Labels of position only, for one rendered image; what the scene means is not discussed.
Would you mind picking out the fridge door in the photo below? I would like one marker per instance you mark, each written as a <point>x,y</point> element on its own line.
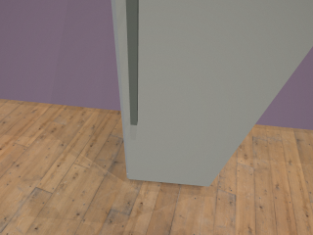
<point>207,71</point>

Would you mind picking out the handle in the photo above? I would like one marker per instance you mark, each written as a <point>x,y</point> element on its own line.
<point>132,27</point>

